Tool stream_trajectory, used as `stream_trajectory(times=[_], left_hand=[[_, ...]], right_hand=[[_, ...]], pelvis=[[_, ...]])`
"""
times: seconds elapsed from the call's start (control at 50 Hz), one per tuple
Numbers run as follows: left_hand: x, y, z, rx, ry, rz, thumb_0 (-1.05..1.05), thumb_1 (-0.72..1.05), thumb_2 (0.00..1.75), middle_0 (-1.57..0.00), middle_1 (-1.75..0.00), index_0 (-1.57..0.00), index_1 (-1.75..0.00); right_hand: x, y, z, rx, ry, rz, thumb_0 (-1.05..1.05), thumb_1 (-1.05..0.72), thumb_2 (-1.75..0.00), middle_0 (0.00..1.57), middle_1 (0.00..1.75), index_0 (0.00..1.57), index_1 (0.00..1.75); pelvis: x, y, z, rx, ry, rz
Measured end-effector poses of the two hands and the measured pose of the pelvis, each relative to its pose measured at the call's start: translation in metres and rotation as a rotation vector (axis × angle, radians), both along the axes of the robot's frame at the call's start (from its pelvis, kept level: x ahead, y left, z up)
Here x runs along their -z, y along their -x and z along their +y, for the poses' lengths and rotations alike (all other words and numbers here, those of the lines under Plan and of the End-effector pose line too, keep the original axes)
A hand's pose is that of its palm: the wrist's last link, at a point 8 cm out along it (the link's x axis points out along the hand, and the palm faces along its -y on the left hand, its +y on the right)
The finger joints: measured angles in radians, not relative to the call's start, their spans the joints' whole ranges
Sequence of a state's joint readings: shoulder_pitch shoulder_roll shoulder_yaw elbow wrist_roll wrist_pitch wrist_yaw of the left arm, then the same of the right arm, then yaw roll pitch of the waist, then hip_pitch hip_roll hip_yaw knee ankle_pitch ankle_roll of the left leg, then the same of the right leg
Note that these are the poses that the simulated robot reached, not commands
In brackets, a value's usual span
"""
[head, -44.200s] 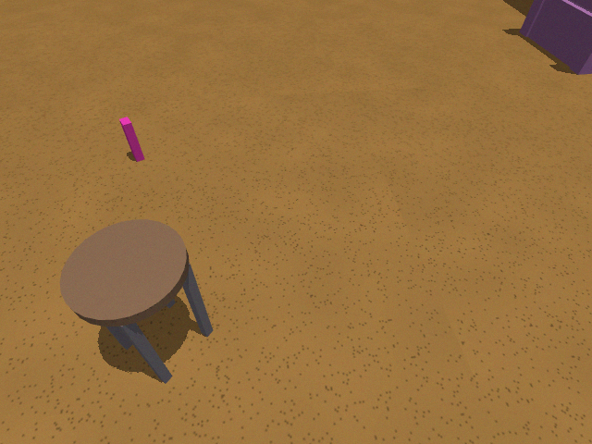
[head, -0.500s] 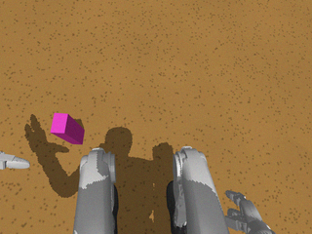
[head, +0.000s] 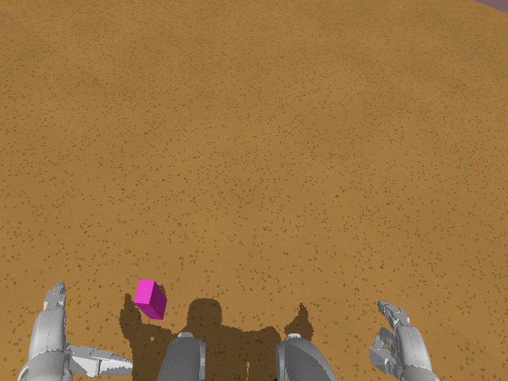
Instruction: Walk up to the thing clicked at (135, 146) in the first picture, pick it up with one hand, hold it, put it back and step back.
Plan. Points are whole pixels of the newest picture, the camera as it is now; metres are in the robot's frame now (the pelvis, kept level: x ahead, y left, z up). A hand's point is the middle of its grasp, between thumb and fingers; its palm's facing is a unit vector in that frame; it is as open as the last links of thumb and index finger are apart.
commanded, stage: home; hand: left
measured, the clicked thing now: (152, 301) +0.37 +0.25 -0.53
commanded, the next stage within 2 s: none
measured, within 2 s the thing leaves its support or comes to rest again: neither
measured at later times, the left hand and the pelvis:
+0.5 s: hand (91, 353) +0.19 +0.20 +0.01, palm faces +0.13 -0.95 -0.30, open 17.3 cm; pelvis +0.03 +0.01 +0.07, yaw +1 degrees
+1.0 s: hand (105, 350) +0.19 +0.18 +0.02, palm faces +0.13 -0.95 -0.29, open 17.3 cm; pelvis +0.03 -0.01 +0.07, yaw +1 degrees
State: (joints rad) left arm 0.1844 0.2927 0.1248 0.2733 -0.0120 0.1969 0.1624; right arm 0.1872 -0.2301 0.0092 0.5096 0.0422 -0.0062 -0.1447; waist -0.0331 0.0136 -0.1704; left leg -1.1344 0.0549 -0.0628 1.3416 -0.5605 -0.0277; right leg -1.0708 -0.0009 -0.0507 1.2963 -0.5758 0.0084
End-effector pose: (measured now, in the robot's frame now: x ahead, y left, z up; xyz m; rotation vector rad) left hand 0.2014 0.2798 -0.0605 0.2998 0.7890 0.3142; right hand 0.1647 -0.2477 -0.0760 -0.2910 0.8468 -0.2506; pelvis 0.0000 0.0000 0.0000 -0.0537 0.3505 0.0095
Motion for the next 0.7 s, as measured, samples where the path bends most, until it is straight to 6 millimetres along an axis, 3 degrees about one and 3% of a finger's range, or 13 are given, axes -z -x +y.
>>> stream_trajectory(times=[0.16,0.3,0.4,0.52,0.7], left_hand=[[-0.062,0.009,-0.021,0.025,0.042,-0.022,-0.01,-0.51,0.07,-0.06,-0.06,-0.06,-0.06],[-0.103,0.017,-0.035,0.058,0.064,-0.074,-0.01,-0.51,0.07,-0.06,-0.06,-0.05,-0.06],[-0.110,0.026,-0.039,0.059,0.076,-0.075,-0.01,-0.51,0.07,-0.06,-0.06,-0.05,-0.06],[-0.104,0.037,-0.039,0.044,0.079,-0.034,-0.01,-0.51,0.07,-0.05,-0.06,-0.05,-0.06],[-0.107,0.031,-0.046,0.051,0.080,-0.046,-0.01,-0.50,0.08,-0.06,-0.06,-0.06,-0.06]], right_hand=[[-0.049,0.002,0.014,0.039,-0.012,-0.059,0.01,-0.90,-0.90,0.21,0.31,0.21,0.30],[-0.072,-0.008,0.027,0.038,-0.040,-0.140,0.01,-0.90,-0.90,0.21,0.31,0.20,0.30],[-0.080,-0.019,0.032,0.005,-0.053,-0.177,0.01,-0.90,-0.90,0.21,0.31,0.21,0.30],[-0.085,-0.027,0.030,-0.035,-0.041,-0.198,0.01,-0.90,-0.90,0.21,0.31,0.21,0.30],[-0.087,-0.027,0.020,-0.039,-0.025,-0.198,0.01,-0.90,-0.90,0.21,0.31,0.21,0.30]], pelvis=[[-0.044,-0.021,0.008,-0.008,-0.001,-0.105],[-0.063,-0.031,0.012,-0.009,-0.005,-0.169],[-0.068,-0.031,0.011,-0.011,-0.010,-0.190],[-0.070,-0.028,0.007,-0.018,-0.014,-0.199],[-0.072,-0.029,0.000,-0.021,-0.020,-0.212]])
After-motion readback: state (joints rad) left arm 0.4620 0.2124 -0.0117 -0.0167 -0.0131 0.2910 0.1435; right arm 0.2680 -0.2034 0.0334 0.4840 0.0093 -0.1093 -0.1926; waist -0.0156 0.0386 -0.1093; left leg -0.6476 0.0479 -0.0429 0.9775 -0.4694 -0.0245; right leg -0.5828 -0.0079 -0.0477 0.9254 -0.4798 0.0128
